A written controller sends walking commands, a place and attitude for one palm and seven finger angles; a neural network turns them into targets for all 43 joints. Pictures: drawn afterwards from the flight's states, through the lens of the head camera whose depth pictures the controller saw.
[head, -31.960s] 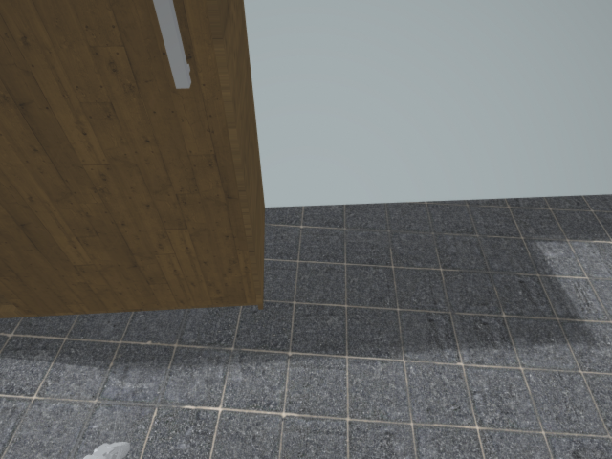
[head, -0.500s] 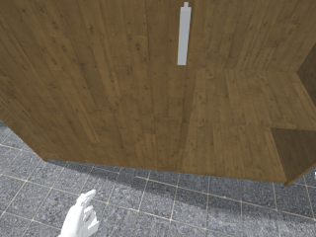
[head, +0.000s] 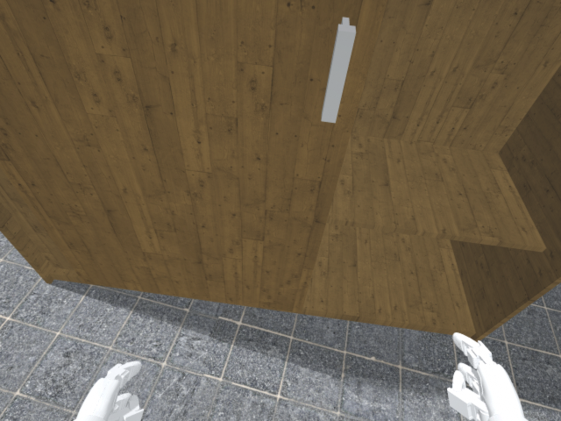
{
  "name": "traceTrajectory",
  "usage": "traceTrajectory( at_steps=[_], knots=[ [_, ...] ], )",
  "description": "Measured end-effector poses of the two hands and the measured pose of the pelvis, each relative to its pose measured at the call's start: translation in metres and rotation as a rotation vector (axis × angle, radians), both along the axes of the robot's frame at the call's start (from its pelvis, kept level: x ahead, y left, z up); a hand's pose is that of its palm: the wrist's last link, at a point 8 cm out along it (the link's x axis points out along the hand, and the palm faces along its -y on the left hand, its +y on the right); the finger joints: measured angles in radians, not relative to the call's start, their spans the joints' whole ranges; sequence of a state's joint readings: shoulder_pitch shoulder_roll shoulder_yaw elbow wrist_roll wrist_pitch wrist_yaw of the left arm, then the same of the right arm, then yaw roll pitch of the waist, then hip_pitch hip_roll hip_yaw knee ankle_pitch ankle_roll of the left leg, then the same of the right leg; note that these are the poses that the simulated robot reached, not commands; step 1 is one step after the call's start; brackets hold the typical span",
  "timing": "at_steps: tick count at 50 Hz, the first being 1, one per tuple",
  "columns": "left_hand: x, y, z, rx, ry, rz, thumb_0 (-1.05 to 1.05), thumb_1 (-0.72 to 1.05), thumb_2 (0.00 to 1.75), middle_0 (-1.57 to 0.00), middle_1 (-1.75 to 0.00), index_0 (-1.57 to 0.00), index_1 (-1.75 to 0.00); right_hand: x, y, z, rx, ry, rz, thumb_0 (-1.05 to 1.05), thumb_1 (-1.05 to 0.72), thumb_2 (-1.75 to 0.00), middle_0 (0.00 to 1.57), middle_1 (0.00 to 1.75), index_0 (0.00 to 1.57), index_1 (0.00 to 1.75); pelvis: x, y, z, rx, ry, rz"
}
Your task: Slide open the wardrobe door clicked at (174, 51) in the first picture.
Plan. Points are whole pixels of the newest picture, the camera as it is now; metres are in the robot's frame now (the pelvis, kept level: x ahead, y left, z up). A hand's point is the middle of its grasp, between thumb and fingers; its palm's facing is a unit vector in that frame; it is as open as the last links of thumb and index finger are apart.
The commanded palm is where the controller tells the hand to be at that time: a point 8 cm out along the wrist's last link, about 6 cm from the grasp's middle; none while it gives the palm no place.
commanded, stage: let the arm hang, fingers relaxed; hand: right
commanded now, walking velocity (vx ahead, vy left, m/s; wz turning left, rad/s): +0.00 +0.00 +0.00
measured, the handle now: (336, 71) +0.58 -0.03 +0.23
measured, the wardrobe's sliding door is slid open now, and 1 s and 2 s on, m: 0.65 0.65 0.65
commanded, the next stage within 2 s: look to check the result in 0.94 s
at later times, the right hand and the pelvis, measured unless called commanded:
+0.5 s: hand out of the picture -0.02 -0.19 -0.16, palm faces -0.01 +0.97 -0.22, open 7.3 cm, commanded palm none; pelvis -0.02 +0.00 +0.01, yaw +1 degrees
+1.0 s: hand out of the picture +0.02 -0.19 -0.16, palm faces -0.02 +0.98 -0.19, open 7.4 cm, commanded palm none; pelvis +0.00 -0.01 +0.02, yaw +2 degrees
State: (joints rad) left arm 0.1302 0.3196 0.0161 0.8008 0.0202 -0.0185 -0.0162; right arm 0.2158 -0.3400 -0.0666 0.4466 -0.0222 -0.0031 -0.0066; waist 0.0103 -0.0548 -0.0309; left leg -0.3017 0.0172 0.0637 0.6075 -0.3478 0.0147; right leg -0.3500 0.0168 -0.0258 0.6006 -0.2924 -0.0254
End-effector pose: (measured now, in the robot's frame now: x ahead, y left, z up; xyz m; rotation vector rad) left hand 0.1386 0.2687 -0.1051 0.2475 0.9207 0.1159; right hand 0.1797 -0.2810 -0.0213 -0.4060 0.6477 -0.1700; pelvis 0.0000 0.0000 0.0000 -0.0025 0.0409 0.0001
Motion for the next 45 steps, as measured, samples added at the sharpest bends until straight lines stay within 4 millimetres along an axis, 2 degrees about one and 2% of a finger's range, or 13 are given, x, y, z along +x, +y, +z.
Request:
traceTrajectory(
  at_steps=[3, 5, 7, 10, 13, 18, 22, 27, 35, 45],
  knots=[
    [-0.033, 0.004, -0.007, 0.015, 0.103, 0.037, 0.01, 0.90, 0.90, -0.20, -0.30, -0.21, -0.30, -0.045, 0.026, -0.065, 0.108, 0.289, -0.027, 0.00, -0.90, -0.90, 0.20, 0.30, 0.19, 0.30, -0.004, 0.002, 0.000, -0.005, -0.016, 0.001],
    [-0.059, 0.004, -0.009, 0.025, 0.186, 0.060, 0.01, 0.90, 0.90, -0.20, -0.30, -0.21, -0.30, -0.079, 0.048, -0.093, 0.179, 0.440, -0.040, 0.01, -0.91, -0.90, 0.20, 0.30, 0.19, 0.30, -0.007, 0.004, 0.002, -0.005, -0.025, 0.004],
    [-0.085, 0.002, -0.012, 0.029, 0.275, 0.078, 0.01, 0.91, 0.90, -0.20, -0.30, -0.20, -0.30, -0.112, 0.067, -0.110, 0.242, 0.556, -0.063, 0.01, -0.91, -0.90, 0.20, 0.30, 0.20, 0.30, -0.009, 0.005, 0.005, -0.001, -0.029, 0.006],
    [-0.121, -0.006, -0.015, 0.022, 0.404, 0.090, 0.01, 0.91, 0.90, -0.20, -0.30, -0.20, -0.30, -0.145, 0.062, -0.116, 0.248, 0.622, -0.147, -0.01, -0.98, -0.90, 0.21, 0.30, 0.20, 0.30, -0.012, 0.008, 0.009, 0.007, -0.031, 0.001],
    [-0.148, -0.016, -0.019, -0.001, 0.493, 0.106, 0.01, 0.91, 0.90, -0.20, -0.30, -0.20, -0.30, -0.173, 0.055, -0.115, 0.238, 0.692, -0.180, -0.01, -0.98, -0.90, 0.21, 0.30, 0.20, 0.30, -0.014, 0.008, 0.011, 0.014, -0.033, 0.000],
    [-0.172, -0.036, -0.026, -0.054, 0.552, 0.134, 0.01, 0.91, 0.90, -0.20, -0.30, -0.20, -0.30, -0.202, 0.045, -0.110, 0.209, 0.770, -0.217, -0.01, -0.95, -0.90, 0.20, 0.30, 0.20, 0.30, -0.015, 0.005, 0.012, 0.018, -0.038, 0.004],
    [-0.176, -0.050, -0.031, -0.089, 0.551, 0.144, 0.01, 0.91, 0.90, -0.20, -0.30, -0.20, -0.30, -0.207, 0.041, -0.107, 0.197, 0.785, -0.226, 0.00, -0.93, -0.90, 0.20, 0.30, 0.20, 0.30, -0.015, 0.001, 0.013, 0.016, -0.040, 0.011],
    [-0.169, -0.062, -0.033, -0.112, 0.524, 0.144, 0.01, 0.91, 0.90, -0.20, -0.30, -0.20, -0.30, -0.197, 0.043, -0.106, 0.205, 0.756, -0.214, 0.00, -0.92, -0.90, 0.20, 0.30, 0.20, 0.30, -0.015, -0.003, 0.013, 0.013, -0.041, 0.018],
    [-0.156, -0.058, -0.030, -0.087, 0.484, 0.151, 0.01, 0.92, 0.90, -0.20, -0.30, -0.21, -0.30, -0.171, 0.051, -0.110, 0.232, 0.694, -0.181, 0.00, -0.92, -0.90, 0.20, 0.30, 0.20, 0.30, -0.012, -0.008, 0.013, 0.008, -0.042, 0.024],
    [-0.136, -0.052, -0.026, -0.066, 0.443, 0.145, 0.01, 0.91, 0.90, -0.20, -0.30, -0.20, -0.30, -0.158, 0.046, -0.110, 0.233, 0.678, -0.170, 0.00, -0.92, -0.90, 0.20, 0.30, 0.20, 0.30, -0.005, -0.010, 0.015, 0.006, -0.043, 0.027]
  ],
)
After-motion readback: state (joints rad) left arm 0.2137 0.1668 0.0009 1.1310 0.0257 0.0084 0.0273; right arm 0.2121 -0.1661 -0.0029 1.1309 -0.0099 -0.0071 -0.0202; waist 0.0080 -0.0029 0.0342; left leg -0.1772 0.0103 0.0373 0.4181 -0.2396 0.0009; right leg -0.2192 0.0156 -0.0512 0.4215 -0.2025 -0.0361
